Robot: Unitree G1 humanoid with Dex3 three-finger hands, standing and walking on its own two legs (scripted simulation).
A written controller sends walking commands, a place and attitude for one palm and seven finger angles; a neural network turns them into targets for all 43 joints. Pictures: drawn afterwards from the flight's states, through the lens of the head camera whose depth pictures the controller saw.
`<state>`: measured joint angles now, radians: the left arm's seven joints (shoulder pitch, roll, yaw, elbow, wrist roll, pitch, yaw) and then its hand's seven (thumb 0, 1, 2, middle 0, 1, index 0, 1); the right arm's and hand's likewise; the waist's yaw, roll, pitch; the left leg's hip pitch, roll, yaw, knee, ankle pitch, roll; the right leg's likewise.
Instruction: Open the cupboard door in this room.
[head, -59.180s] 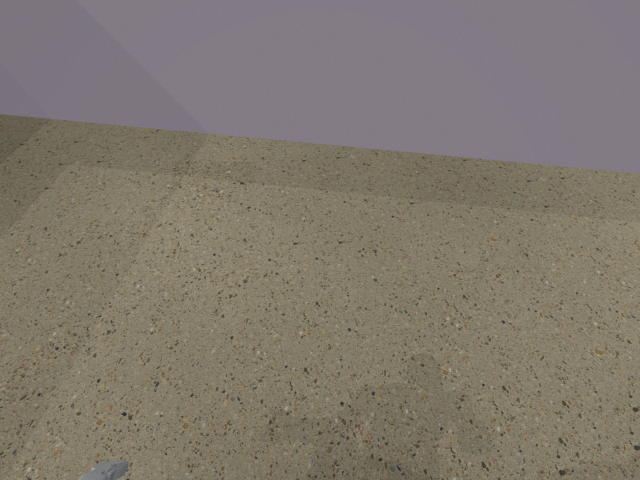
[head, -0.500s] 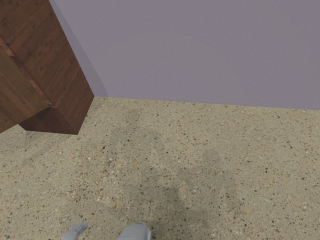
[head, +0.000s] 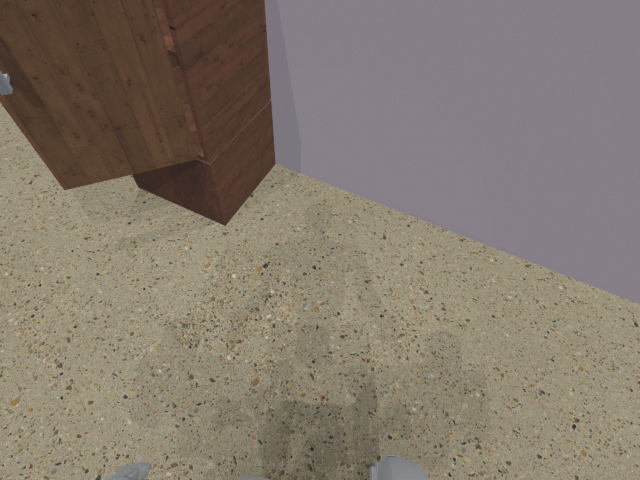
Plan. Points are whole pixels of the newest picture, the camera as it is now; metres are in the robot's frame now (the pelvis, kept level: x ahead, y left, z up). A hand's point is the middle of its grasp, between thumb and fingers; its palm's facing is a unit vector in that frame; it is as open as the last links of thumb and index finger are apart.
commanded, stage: turn to face it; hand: left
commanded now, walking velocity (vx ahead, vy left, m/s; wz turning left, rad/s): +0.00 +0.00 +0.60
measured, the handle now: out of the picture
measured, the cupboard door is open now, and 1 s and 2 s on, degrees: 48 48 48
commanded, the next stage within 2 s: take the last steps up to it in 0.46 s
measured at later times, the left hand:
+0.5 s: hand out of the picture -0.01 +0.16 -0.17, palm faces +0.32 -0.92 -0.23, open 7.3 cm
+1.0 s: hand out of the picture -0.01 +0.16 -0.16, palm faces +0.47 -0.85 -0.22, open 7.4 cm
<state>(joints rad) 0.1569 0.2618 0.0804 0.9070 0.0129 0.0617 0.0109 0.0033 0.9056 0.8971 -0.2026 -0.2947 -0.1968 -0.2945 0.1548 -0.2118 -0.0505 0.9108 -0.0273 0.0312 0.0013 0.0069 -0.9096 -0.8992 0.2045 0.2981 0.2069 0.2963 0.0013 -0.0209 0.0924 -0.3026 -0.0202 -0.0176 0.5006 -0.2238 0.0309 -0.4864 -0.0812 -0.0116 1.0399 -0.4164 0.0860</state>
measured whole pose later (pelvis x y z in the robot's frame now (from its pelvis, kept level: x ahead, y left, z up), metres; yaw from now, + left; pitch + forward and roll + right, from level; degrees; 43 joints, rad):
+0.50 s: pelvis +0.00 -0.04 +0.00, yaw +17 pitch +0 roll +1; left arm 0.23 0.19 0.04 0.93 0.02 0.01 0.02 0.00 0.91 0.90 -0.21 -0.30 -0.20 -0.30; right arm 0.11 -0.23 -0.06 0.96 -0.01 0.07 0.02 0.01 -0.91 -0.90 0.20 0.30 0.20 0.30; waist 0.01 -0.03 0.11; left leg -0.33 0.01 0.06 0.71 -0.41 -0.05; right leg -0.20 -0.12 -0.19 0.55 -0.34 0.01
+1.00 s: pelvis +0.04 -0.02 +0.00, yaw +25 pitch -1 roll +1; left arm 0.29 0.14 0.04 0.99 0.02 -0.04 0.00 0.00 0.90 0.90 -0.20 -0.29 -0.20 -0.29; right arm 0.25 -0.23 -0.06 1.05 -0.03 0.05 0.02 0.01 -0.92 -0.90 0.20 0.30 0.21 0.30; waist 0.01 0.04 0.05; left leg -0.46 0.01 0.01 1.05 -0.35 -0.01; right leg -0.18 -0.07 -0.12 0.52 -0.33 0.00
